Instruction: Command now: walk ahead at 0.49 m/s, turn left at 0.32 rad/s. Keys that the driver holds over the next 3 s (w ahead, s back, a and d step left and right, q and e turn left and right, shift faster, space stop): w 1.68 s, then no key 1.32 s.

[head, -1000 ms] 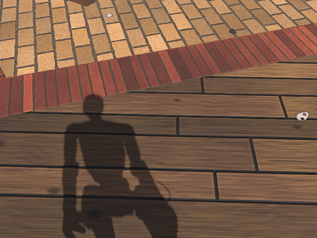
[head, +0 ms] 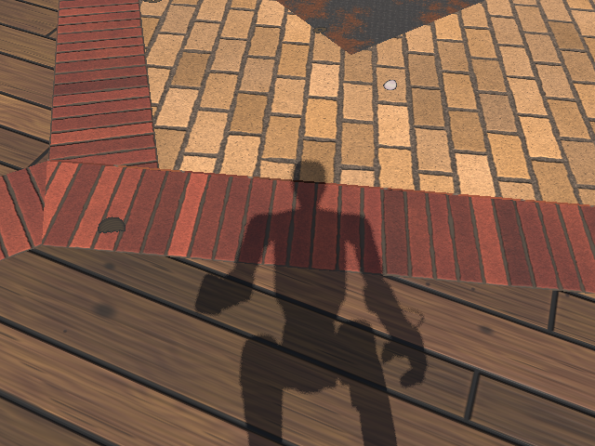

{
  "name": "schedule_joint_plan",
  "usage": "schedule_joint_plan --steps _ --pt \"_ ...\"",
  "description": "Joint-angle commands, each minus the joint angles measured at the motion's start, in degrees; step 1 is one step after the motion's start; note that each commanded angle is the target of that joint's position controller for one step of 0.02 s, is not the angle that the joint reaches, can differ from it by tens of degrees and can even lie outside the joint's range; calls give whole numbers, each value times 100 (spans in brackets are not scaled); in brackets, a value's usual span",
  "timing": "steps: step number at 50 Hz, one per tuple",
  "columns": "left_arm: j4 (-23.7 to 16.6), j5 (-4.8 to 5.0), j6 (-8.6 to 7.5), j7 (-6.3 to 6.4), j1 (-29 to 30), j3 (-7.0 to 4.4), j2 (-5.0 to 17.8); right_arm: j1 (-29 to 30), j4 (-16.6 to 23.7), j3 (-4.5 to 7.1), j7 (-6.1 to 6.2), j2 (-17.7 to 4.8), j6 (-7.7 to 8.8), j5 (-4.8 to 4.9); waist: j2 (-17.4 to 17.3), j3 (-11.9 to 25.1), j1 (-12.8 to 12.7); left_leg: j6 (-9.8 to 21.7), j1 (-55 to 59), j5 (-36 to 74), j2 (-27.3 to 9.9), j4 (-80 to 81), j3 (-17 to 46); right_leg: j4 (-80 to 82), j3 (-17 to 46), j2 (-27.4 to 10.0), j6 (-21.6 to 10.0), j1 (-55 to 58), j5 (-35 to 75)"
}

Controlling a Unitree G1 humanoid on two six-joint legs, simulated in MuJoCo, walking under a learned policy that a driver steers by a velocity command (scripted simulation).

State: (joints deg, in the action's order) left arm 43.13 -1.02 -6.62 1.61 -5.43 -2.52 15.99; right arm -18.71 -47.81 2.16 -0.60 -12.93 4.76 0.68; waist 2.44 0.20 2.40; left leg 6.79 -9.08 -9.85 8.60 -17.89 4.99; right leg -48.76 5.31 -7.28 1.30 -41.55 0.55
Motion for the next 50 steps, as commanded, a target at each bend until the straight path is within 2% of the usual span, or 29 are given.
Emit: schedule_joint_plan --steps 1,4,7,9,11,12,13,14,15,16,17,18,19,22,25,28,33,36,37,38,39,40,41,42,43,44,45,47,50 --pt "-379 42 -64 -48 450 -4 169 -281 213 185 94 -835 65 46 -633 -119 174 595 -255 839 -1372 650 897 1158 -302 281 -5 476 873" --pt "-552 98 -128 -168 896 3 245 -545 86 182 101 -881 53 40 -644 -239 372 607 374 770 -1645 457 1164 1619 -282 344 -116 276 772" --pt "-769 105 -217 -306 1209 14 303 -768 -11 180 132 -899 -21 8 -636 -285 422 634 1193 1395 -1965 67 1430 1881 -309 442 -311 -84 141" --pt "-787 119 -244 -350 1021 -1 365 -701 -18 190 154 -958 -83 2 -740 -212 257 530 1340 2052 -2029 -147 1445 2056 -402 563 -460 341 -296" --pt "-568 117 -251 -309 90 -123 580 -445 59 182 137 -1022 -123 -18 -821 341 -274 353 1093 3971 -1711 -994 1161 2297 -718 915 -717 1973 -358" --pt "-349 86 -247 -267 -952 -218 815 -225 179 131 107 -978 -113 -73 -733 1053 -783 177 423 4003 -1439 -2131 941 2142 -314 498 -1047 3565 -24" --pt "-202 3 -211 -212 -2019 -336 1263 -529 261 20 70 -624 -33 -125 219 1986 -968 -169 -1346 2001 -721 -4166 497 2063 1415 -731 -1724 5821 -57" --pt "16 79 -146 -253 -2299 -334 1137 -1210 102 -86 31 -350 64 18 1590 2450 -766 -406 -2798 -2066 -175 -5659 387 2757 3566 -1703 -2321 6765 -872" --pt "-53 169 -109 -240 -1975 -214 684 -781 153 48 16 -963 127 118 832 1550 -824 -344 -3430 -1962 -600 -6107 671 3040 3442 -1530 -2031 6108 -1670" --pt "-150 172 -58 -221 -1492 -153 521 -143 333 75 5 -1061 145 152 260 757 -722 -340 -3528 -1420 -914 -5999 392 3185 2528 -1289 -1772 5193 -1526" --pt "-180 128 -41 -257 -1144 -115 485 182 419 62 13 -931 146 73 -232 223 -534 -372 -3400 -1034 -1137 -5607 175 3441 1968 -1005 -1657 4327 -986" --pt "-209 92 -55 -293 -963 -77 380 236 425 104 35 -886 113 -21 -274 75 -368 -393 -3185 -783 -1322 -5240 126 3597 1580 -759 -1563 3871 -565" --pt "-190 60 -61 -320 -894 -67 377 82 401 97 38 -760 67 -24 -97 42 -219 -430 -2921 -657 -1412 -5051 78 3762 1311 -600 -1536 3558 -321" --pt "-33 110 -108 -352 -1010 -98 470 -5 389 69 73 -537 -22 -51 108 47 -104 -577 -2819 -317 -1512 -4517 -111 3989 671 -391 -1599 3223 530" --pt "112 135 -46 -287 -1256 -143 618 665 626 48 94 -477 1 -90 62 -65 -267 -675 -3087 516 -1551 -3474 -216 4067 307 -301 -1522 3294 974" --pt "242 182 22 -232 -1539 -147 677 1304 793 8 46 -368 55 -60 91 -134 -493 -642 -2832 1380 -1414 -2301 -333 4072 20 -155 -1321 3369 775" --pt "514 220 130 -206 -2005 -153 752 2163 1127 8 -94 -436 120 28 127 -361 -750 -522 -2927 1332 -1239 -1449 -382 3834 208 -505 -1286 4116 444" --pt "582 220 223 -152 -1974 -193 868 2210 1240 45 -188 -566 186 32 209 -308 -599 -318 -2680 725 -1131 -1130 -416 3466 303 -716 -1166 4555 909" --pt "571 215 249 -140 -1883 -208 933 1975 1195 90 -192 -662 201 22 275 -149 -432 -233 -2213 555 -1002 -1038 -523 3178 252 -683 -1102 4570 1564" --pt "549 208 276 -132 -1763 -203 950 1418 1040 180 -169 -814 206 8 275 198 -99 -102 -1348 595 -823 -860 -688 2543 72 -494 -997 4469 2434" --pt "480 158 280 -126 -1701 -145 828 451 769 319 -117 -1119 203 -12 162 847 315 125 123 836 -1001 -955 -516 1420 -160 -194 -828 3891 2484" --pt "302 9 217 -123 -1882 -12 504 -594 612 447 -55 -1661 172 -97 -750 1798 532 667 2167 1164 -2339 -1206 1065 -583 -465 333 -581 2300 450" --pt "354 133 96 -188 -2531 142 -49 -787 496 451 -98 -1721 127 -80 -2022 2407 235 1372 3456 -73 -3209 -431 3431 -2048 -140 1097 -371 398 -3347" --pt "360 288 16 -213 -2042 -19 647 -643 527 324 -88 -1189 114 -9 -1331 1769 405 1102 2982 -810 -2998 -93 3324 -2569 260 745 -440 -228 -3296" --pt "168 345 -16 -222 -1468 -78 819 -146 601 255 -72 -1030 104 20 -987 938 291 868 2085 -539 -2818 59 2492 -2486 56 469 -471 -414 -2684" --pt "132 271 -1 -195 -1216 -77 743 274 667 201 -92 -905 99 -13 -497 520 96 762 1237 57 -2565 245 1902 -2221 -81 232 -413 -154 -2182" --pt "116 183 39 -181 -1194 -100 662 521 696 176 -117 -800 109 -60 -493 282 -97 727 637 435 -2367 440 1522 -1918 -95 76 -355 112 -1875" --pt "181 169 169 -172 -1454 -90 444 651 644 165 -150 -719 166 -89 -694 221 -351 732 21 755 -2121 777 1042 -1666 -116 -56 -265 628 -1591" --pt "62 124 262 -125 -1185 -96 368 471 452 219 -109 -900 221 -78 -611 8 -384 817 -220 1302 -2059 1007 569 -1174 -176 -113 -111 383 -1081"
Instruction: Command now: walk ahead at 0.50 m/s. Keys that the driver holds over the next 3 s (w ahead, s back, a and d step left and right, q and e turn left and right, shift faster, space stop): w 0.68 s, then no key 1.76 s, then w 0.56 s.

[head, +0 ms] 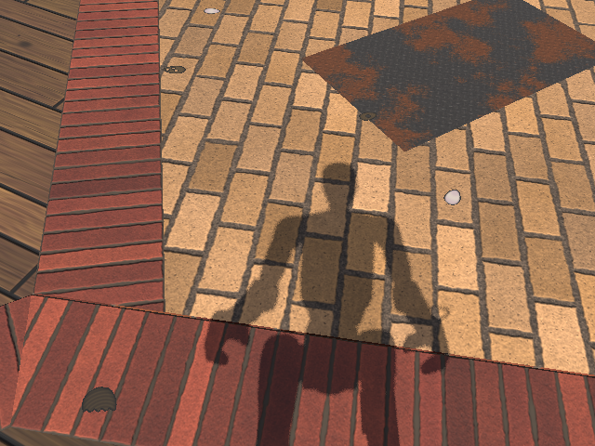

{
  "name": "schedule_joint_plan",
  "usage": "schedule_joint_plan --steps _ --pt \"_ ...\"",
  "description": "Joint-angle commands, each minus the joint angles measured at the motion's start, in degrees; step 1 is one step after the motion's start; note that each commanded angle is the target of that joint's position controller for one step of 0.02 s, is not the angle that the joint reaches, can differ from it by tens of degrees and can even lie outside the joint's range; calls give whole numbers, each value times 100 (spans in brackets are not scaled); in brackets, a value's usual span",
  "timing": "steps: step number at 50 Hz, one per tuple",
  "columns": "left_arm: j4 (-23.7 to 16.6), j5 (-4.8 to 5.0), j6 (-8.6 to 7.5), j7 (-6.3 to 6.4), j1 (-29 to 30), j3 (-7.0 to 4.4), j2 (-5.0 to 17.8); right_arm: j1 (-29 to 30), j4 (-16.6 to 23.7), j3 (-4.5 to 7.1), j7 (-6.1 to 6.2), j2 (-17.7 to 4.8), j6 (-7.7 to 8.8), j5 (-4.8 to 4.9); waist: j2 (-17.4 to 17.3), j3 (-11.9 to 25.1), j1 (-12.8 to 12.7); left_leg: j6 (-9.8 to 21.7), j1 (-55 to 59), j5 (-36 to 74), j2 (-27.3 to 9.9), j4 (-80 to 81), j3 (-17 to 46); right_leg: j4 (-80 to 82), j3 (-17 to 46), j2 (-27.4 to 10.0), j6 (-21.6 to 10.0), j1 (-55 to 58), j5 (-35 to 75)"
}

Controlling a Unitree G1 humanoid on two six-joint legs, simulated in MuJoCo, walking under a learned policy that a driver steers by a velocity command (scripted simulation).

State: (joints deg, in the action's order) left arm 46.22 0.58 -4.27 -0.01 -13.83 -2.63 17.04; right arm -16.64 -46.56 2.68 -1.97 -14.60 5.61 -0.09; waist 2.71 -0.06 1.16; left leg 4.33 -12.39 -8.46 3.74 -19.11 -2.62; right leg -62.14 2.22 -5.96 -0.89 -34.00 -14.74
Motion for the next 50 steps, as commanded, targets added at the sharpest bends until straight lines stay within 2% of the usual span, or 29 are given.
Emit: schedule_joint_plan --steps 1,6,11,14,15,16,17,18,19,20,21,22,23,25,27,30,34,36,38,40,42,43,44,45,46,47,48,49,50 --pt "-322 -52 27 45 -128 -85 252 159 262 178 60 -774 122 -1 -594 -34 -209 1056 168 1269 -1566 1162 1244 439 132 -263 147 -541 719" --pt "-575 -34 -53 -35 846 -25 71 -279 17 184 159 -904 24 61 -561 -195 136 790 472 1182 -1385 1178 778 2131 -49 -85 117 -484 1987" --pt "-911 42 -127 -194 1619 -2 108 -724 -274 203 188 -1010 -95 113 -604 -394 382 735 1251 1004 -1717 853 886 2947 -121 97 -21 -577 1692" --pt "-962 36 -179 -270 1477 -44 257 -640 -343 243 227 -1105 -173 131 -741 -267 180 582 1586 1640 -1878 432 948 3233 -202 244 -247 -119 1086" --pt "-882 22 -191 -264 1131 -99 360 -516 -332 253 235 -1155 -197 134 -790 -63 -51 499 1567 2437 -1797 40 851 3358 -353 407 -350 473 992" --pt "-644 0 -191 -228 376 -219 558 -435 -315 225 241 -1094 -225 118 -705 399 -430 367 1395 3217 -1512 -831 622 3486 -515 594 -501 1544 1081" --pt "-405 -44 -182 -166 -675 -350 927 -422 -202 132 252 -890 -216 36 -370 1206 -820 164 478 2542 -1206 -2294 361 3245 102 -13 -812 3256 1420" --pt "-318 -126 -142 -137 -1237 -490 1529 -1083 -92 -73 207 -229 -89 8 1058 2010 -660 -283 -1953 -141 -235 -4591 88 3553 2660 -1455 -1717 5530 757" --pt "-277 -55 -115 -153 -1388 -372 1079 -1044 -209 -31 160 -477 48 69 1164 2389 -765 -261 -2756 -2391 -137 -5426 909 4337 4037 -1726 -1907 5745 110" --pt "-332 -24 -112 -146 -927 -270 804 -531 -76 102 124 -936 109 225 721 1412 -704 -184 -3265 -2096 -490 -5748 931 4435 3230 -1535 -1591 4997 -172" --pt "-416 -17 -98 -141 -481 -216 648 -130 19 96 133 -917 118 231 302 840 -551 -151 -3195 -1544 -802 -5520 748 4552 2436 -1289 -1393 4104 66" --pt "-441 -47 -95 -166 -140 -165 484 78 53 108 162 -834 86 148 45 408 -379 -181 -2973 -1162 -985 -5128 654 4773 1901 -1033 -1293 3294 461" --pt "-460 -92 -126 -187 56 -120 341 5 24 139 190 -774 12 98 144 243 -176 -199 -2601 -878 -1148 -4815 691 4978 1508 -814 -1197 2768 772" --pt "-391 -88 -198 -213 104 -140 359 -228 -64 115 214 -537 -129 76 252 206 -4 -286 -2199 -583 -1182 -4580 626 5270 1103 -662 -1255 2303 1209" --pt "-269 -87 -239 -182 -25 -179 482 -51 5 127 244 -506 -183 44 152 82 26 -379 -2413 -190 -1210 -4211 614 5418 804 -632 -1320 2259 1622" --pt "-91 -63 -191 -90 -315 -202 564 545 181 122 240 -447 -158 9 62 -66 -125 -463 -2801 654 -1215 -3244 599 5496 514 -578 -1241 2531 1867" --pt "102 -7 -134 -23 -631 -219 672 1310 373 66 157 -313 -94 50 65 -242 -398 -444 -2622 1446 -1022 -1976 423 5549 222 -490 -1083 2740 1598" --pt "226 -13 -71 3 -753 -208 668 1618 475 41 102 -276 -55 34 38 -369 -493 -424 -2438 1499 -867 -1510 313 5309 82 -486 -1031 2876 2257" --pt "346 -15 15 32 -871 -204 671 1761 562 39 31 -284 -7 24 115 -287 -519 -347 -2233 1407 -720 -1235 275 4915 52 -560 -947 3160 2937" --pt "393 2 71 66 -758 -218 713 1602 554 83 -19 -430 25 6 257 -100 -361 -193 -1900 1135 -617 -1005 331 4485 139 -643 -799 3411 3356" --pt "360 32 108 97 -466 -225 746 757 267 199 6 -688 60 -68 228 376 110 20 -733 1429 -373 -550 168 3561 58 -382 -548 3438 3988" --pt "321 -37 93 101 -598 -169 596 218 117 295 53 -1039 83 -129 -136 895 247 212 419 3314 -768 -652 423 2610 -156 -1 -297 3004 3365" --pt "314 -176 24 58 -1242 -2 113 -234 73 328 108 -1372 38 -269 -1190 1804 83 1012 2641 5436 -2167 -1236 1860 763 -296 550 57 1245 678" --pt "561 -87 12 12 -1745 81 -77 -401 -3 222 104 -984 -59 -140 -1798 2605 88 1667 3210 5636 -2875 -1045 2935 -468 145 902 265 557 -2554" --pt "574 50 47 -4 -1487 -73 495 -263 24 174 65 -825 -131 -20 -1225 2355 191 1506 2574 4297 -2604 -744 2743 -869 523 660 258 388 -2553" --pt "420 125 120 30 -919 -104 558 255 102 144 77 -737 -170 7 -910 1568 100 1250 1806 3213 -2345 -474 2297 -832 310 443 270 70 -2260" --pt "372 64 225 90 -596 -112 481 723 150 74 84 -572 -183 -20 -624 982 -33 1081 917 2467 -2091 -166 1928 -468 196 246 318 114 -1925" --pt "365 -10 347 157 -546 -136 430 1058 177 38 101 -466 -188 -68 -699 748 -221 939 154 1846 -1943 96 1702 -10 227 60 341 528 -1578" --pt "403 -40 443 200 -648 -117 299 1261 156 62 103 -521 -209 -134 -904 601 -359 859 -471 1479 -1743 328 1451 393 110 80 376 1035 -1289"
Over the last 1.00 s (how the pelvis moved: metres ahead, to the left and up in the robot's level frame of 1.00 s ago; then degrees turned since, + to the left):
0.55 0.02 0.00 3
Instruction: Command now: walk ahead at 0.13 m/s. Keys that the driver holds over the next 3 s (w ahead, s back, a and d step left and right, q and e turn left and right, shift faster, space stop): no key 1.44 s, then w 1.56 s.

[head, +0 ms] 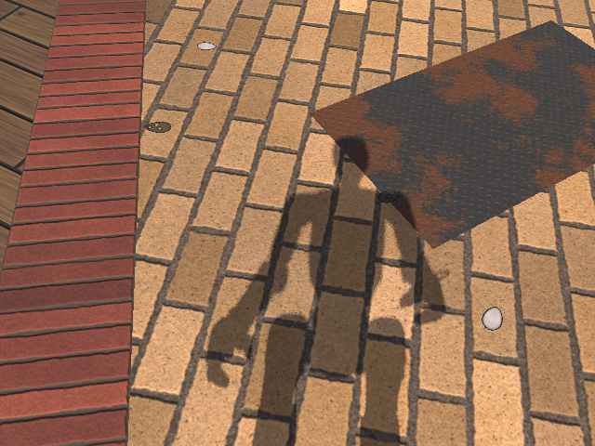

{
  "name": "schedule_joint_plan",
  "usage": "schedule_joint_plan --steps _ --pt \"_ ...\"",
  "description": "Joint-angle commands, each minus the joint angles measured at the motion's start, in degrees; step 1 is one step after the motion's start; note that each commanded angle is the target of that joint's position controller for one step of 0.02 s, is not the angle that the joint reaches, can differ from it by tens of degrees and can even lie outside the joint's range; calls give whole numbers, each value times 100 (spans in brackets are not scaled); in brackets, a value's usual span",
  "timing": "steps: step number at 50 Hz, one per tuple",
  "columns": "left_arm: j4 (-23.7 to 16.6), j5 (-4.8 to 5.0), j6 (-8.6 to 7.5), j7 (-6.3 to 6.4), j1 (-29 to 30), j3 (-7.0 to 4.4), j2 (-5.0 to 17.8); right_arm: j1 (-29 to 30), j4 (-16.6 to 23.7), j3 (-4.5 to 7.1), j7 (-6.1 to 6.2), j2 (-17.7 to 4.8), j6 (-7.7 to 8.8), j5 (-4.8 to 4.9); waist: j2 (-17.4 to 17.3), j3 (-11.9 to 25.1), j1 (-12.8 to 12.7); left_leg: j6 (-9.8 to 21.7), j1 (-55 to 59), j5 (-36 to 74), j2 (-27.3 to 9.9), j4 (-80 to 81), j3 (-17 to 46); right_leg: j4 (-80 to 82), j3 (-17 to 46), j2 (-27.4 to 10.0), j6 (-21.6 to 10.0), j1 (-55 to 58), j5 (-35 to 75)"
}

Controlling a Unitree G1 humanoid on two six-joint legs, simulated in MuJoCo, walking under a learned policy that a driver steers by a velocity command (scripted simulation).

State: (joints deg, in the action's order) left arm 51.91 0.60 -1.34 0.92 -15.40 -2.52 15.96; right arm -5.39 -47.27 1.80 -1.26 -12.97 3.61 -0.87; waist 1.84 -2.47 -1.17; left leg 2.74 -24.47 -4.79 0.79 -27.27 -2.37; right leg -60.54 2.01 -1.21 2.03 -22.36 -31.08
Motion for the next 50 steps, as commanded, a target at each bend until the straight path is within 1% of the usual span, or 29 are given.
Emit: schedule_joint_plan --steps 1,2,3,5,6,7,8,9,10,11,12,13,14,15,16,18,22,26,31,37,50 --pt "-106 -62 201 144 -598 -110 280 242 202 157 41 -689 -15 -104 -939 807 -195 1008 398 1018 -1315 1258 1193 588 23 -332 101 237 491" --pt "-62 -78 221 173 -659 -93 193 267 161 156 56 -675 -11 -123 -984 850 -221 1026 278 1017 -1254 1290 1040 936 -27 -303 100 481 599" --pt "-45 -89 230 186 -621 -78 155 242 108 157 74 -670 -8 -111 -983 920 -194 1033 294 889 -1231 1296 969 1276 -43 -296 78 638 787" --pt "-30 -94 252 181 -476 -92 213 178 4 160 114 -700 -37 -58 -926 1001 -117 1002 340 84 -1252 1362 997 1834 -76 -283 24 902 1327" --pt "-15 -102 262 170 -420 -100 226 203 -37 154 134 -711 -69 -26 -892 951 -129 932 266 -537 -1222 1383 1005 2133 -120 -254 -12 1068 1591" --pt "9 -125 263 154 -396 -102 207 253 -71 142 149 -703 -106 10 -860 849 -175 814 125 -1233 -1147 1383 990 2512 -198 -192 -67 1291 1890" --pt "22 -172 262 141 -344 -107 205 227 -121 113 159 -635 -134 38 -808 707 -189 638 -12 -1882 -1031 1379 974 2834 -249 -146 -138 1464 2020" --pt "3 -230 260 135 -286 -108 235 95 -217 68 163 -515 -152 46 -697 522 -181 391 -100 -2394 -896 1347 959 3182 -144 -234 -233 1527 2129" --pt "-64 -245 244 149 -207 -115 385 -29 -282 51 167 -475 -171 32 -475 260 -83 144 -110 -2559 -708 1130 879 3621 190 -527 -376 1364 2032" --pt "-27 -152 234 169 -25 -208 783 -309 -312 92 184 -510 -191 33 214 28 268 -46 141 -2224 -324 978 511 3691 242 -552 -526 726 1110" --pt "27 -129 185 145 56 -179 547 -213 -352 91 227 -540 -216 1 418 -66 183 -150 757 -1711 -209 685 316 3978 257 -452 -511 68 322" --pt "68 -165 124 134 127 -123 340 -212 -377 104 254 -549 -235 15 509 -76 221 -135 1088 -1363 -217 508 293 4150 263 -432 -409 -156 231" --pt "92 -179 69 123 226 -107 288 -262 -437 100 280 -503 -258 23 547 -49 263 -91 1253 -1129 -246 421 288 4180 236 -403 -309 -175 486" --pt "105 -161 15 111 264 -97 246 -309 -499 110 292 -526 -274 9 495 -11 254 -60 1255 -950 -242 372 283 4129 198 -374 -250 -37 792" --pt "156 -142 -27 108 213 -92 227 -352 -560 109 289 -502 -277 0 390 68 240 -37 1257 -770 -255 358 285 4036 167 -358 -230 144 1089" --pt "257 -101 -60 111 78 -95 256 -331 -647 110 273 -472 -265 18 180 195 171 -24 1269 -429 -274 330 284 3871 110 -321 -248 435 1632" --pt "391 -88 -45 123 -10 -81 244 -300 -810 122 265 -474 -269 61 -43 354 96 -52 1359 108 -288 241 265 3684 17 -265 -297 767 2325" --pt "496 -77 -9 124 -6 -67 213 -349 -981 129 291 -485 -312 80 -166 363 93 -72 1452 363 -295 187 257 3638 -41 -221 -310 878 2625" --pt "615 -74 27 119 15 -52 154 -394 -1157 135 331 -516 -361 92 -190 307 106 -93 1520 476 -310 166 262 3657 -95 -174 -312 939 2768" --pt "741 -78 58 120 33 -37 101 -391 -1309 138 362 -526 -394 97 -153 214 120 -112 1542 404 -316 193 264 3725 -140 -132 -301 952 2681" --pt "957 -84 72 148 -59 7 33 -438 -1538 123 381 -447 -410 92 -157 54 131 -143 1481 -5 -300 307 254 3866 -190 -78 -279 864 2171"
Over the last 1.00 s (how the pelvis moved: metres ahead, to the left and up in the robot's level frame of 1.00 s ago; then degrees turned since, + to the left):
0.48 -0.02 -0.01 -1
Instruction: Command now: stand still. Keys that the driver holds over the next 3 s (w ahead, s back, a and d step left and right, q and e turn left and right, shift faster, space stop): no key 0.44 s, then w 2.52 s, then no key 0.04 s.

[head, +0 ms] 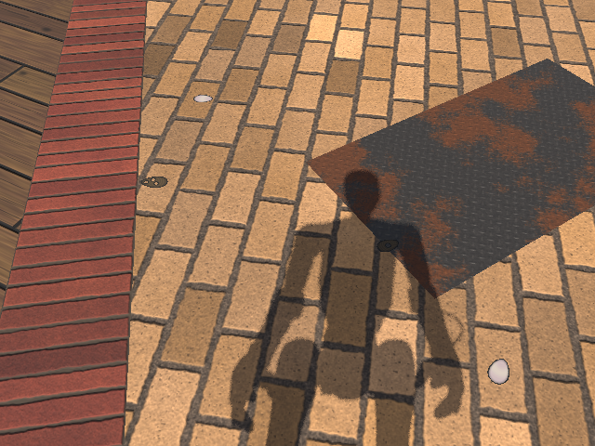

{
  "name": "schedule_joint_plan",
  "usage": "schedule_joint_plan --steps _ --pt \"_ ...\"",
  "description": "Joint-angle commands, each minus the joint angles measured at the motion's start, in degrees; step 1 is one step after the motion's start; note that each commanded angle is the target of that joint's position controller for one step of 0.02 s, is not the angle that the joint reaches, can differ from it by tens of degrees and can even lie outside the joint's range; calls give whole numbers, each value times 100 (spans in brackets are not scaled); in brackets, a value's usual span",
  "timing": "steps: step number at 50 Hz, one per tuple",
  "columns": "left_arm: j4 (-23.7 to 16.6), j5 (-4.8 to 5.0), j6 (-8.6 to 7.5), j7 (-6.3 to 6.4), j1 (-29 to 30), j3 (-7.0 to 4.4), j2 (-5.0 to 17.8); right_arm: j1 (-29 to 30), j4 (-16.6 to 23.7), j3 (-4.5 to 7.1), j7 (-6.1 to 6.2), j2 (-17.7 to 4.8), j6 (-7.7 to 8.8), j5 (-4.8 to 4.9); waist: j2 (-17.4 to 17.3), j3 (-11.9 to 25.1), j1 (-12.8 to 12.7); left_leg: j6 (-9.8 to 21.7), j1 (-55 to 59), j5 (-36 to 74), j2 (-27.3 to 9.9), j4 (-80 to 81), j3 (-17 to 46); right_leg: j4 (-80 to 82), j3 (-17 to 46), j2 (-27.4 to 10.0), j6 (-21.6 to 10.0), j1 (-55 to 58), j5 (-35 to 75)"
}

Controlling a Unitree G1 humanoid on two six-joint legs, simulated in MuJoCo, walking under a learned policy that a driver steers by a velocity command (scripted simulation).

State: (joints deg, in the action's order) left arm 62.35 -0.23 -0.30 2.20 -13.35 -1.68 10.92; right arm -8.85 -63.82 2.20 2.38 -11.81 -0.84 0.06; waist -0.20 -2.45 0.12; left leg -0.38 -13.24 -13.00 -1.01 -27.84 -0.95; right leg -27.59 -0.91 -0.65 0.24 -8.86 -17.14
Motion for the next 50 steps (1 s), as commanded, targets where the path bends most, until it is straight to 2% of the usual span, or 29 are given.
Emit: schedule_joint_plan --steps 1,22,23,25,26,28,29,31,32,33,34,35,36,37,38,39,40,41,42,43,44,46,48,50 --pt "-73 -1 -33 21 -280 -73 531 -104 103 80 18 -556 36 -2 43 42 3 168 350 785 -118 372 112 578 99 -131 -99 -495 742" --pt "81 13 -47 34 -673 0 387 -458 -39 10 28 -417 58 6 20 -67 3 169 219 533 -99 421 118 621 64 -92 -95 -612 482" --pt "142 19 -39 40 -798 7 346 -568 -93 0 32 -371 52 6 28 67 2 182 269 -66 -30 415 49 632 8 -36 -120 -565 -74" --pt "90 84 -19 77 -794 -61 526 -638 -86 62 55 -503 46 75 108 -190 2 310 -135 -1991 126 218 -64 542 55 7 -327 -861 -1819" --pt "30 100 -38 86 -794 -77 551 -591 -34 74 55 -518 81 81 108 -439 -22 387 -443 -2547 83 189 16 583 200 -86 -445 -1074 -2416" --pt "-9 152 -158 61 -965 -108 595 -516 72 59 7 -385 237 102 240 -660 -96 455 -828 -2443 4 -51 117 728 701 -417 -681 -1092 -2680" --pt "14 171 -221 37 -1152 -145 671 -430 133 53 -34 -319 328 104 411 -639 -178 426 -1080 -2110 31 -358 39 895 1083 -672 -835 -843 -2739" --pt "52 199 -301 -12 -1405 -260 971 -243 281 13 -139 -92 483 136 1059 -591 -242 382 -1527 -1170 181 -1355 -344 1538 2282 -1489 -1271 -372 -3028" --pt "-12 198 -328 -24 -1296 -268 965 -194 332 13 -182 -113 541 150 1064 -692 -190 487 -1498 -1084 44 -1587 -208 1687 2605 -1734 -1388 -559 -2877" --pt "-109 187 -349 -38 -1099 -254 916 -284 337 23 -209 -135 589 176 980 -731 -50 593 -1323 -1211 7 -1462 -192 1662 2498 -1713 -1342 -703 -2658" --pt "-207 218 -362 -62 -817 -248 928 -581 264 15 -223 -76 628 215 1007 -775 178 683 -806 -1244 32 -823 -243 1454 2179 -1561 -1198 -982 -2392" --pt "-333 244 -356 -87 -502 -228 873 -1098 66 62 -215 -147 649 220 827 -725 444 701 150 -984 146 -102 -310 1096 1634 -1189 -958 -1435 -1929" --pt "-473 237 -384 -100 -216 -207 802 -1736 -162 162 -201 -390 653 172 402 -548 676 711 1100 -601 -20 213 116 213 998 -748 -688 -1953 -872" --pt "-677 217 -470 -103 6 -138 509 -2654 -353 356 -195 -1018 671 163 -1122 -215 948 1176 2129 -1024 -1065 1082 1983 -1965 -140 40 -258 -2964 -71" --pt "-846 209 -597 -91 55 -96 359 -3118 -371 371 -272 -1281 737 97 -1849 128 965 1772 2618 -817 -2106 1754 4090 -3570 73 366 -206 -3843 -1221" --pt "-832 279 -668 -140 34 -138 511 -2573 -231 211 -264 -833 804 27 -909 -113 603 1743 2451 -634 -2211 1621 3915 -4502 549 -21 -352 -4291 -1112" --pt "-785 314 -699 -209 -37 -127 487 -2154 -59 132 -280 -583 827 29 -557 -223 410 1549 2270 -377 -1971 1570 3150 -4772 588 -244 -491 -4427 -600" --pt "-774 283 -722 -232 -6 -150 501 -1862 45 90 -315 -554 813 31 -287 -274 270 1376 2115 -99 -1740 1651 2521 -4612 496 -443 -556 -4462 -105" --pt "-803 224 -722 -241 134 -217 630 -1735 99 29 -332 -441 778 32 -243 -348 209 1201 1950 575 -1547 1712 1974 -4273 419 -593 -561 -4362 250" --pt "-818 201 -692 -270 188 -254 650 -1790 96 -30 -321 -285 716 11 -336 -322 184 1066 1793 1044 -1321 1767 1500 -4035 299 -651 -520 -4125 427" --pt "-824 203 -645 -304 205 -245 544 -1914 85 -55 -290 -255 667 -7 -423 -293 172 1019 1682 1368 -1202 1809 1214 -3821 184 -653 -455 -3976 551" --pt "-976 173 -567 -338 563 -188 358 -2003 124 -56 -199 -417 612 -32 -378 -390 179 1058 1395 1739 -1094 1962 859 -3198 -2 -616 -285 -3879 886" --pt "-1283 155 -560 -344 1295 -97 225 -1892 240 -44 -125 -594 594 -48 -330 -589 266 1041 864 1687 -942 2153 561 -2005 -159 -468 -182 -3458 1407" --pt "-1466 176 -559 -383 1771 -53 246 -2058 255 2 -86 -779 603 -19 -462 -625 372 1053 672 1557 -956 2350 436 -1224 -340 -273 -162 -2935 1774"
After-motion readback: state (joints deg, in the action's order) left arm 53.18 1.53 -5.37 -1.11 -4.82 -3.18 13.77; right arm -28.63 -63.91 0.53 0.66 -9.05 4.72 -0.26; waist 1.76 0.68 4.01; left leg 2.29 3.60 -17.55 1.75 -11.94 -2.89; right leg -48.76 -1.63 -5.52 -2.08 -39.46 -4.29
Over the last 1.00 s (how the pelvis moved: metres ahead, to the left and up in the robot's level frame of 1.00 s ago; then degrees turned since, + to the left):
0.08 -0.03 0.01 1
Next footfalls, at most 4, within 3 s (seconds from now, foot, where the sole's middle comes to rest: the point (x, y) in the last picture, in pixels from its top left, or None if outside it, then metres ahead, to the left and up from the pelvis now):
1.16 right None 0.46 -0.11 -0.77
1.74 left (259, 338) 0.78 0.13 -0.77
2.30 right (348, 242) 1.09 -0.11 -0.77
2.86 left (268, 157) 1.46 0.13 -0.77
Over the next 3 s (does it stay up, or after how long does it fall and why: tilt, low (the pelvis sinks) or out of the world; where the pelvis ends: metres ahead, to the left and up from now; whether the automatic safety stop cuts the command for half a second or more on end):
stays up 1.31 0.04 0.00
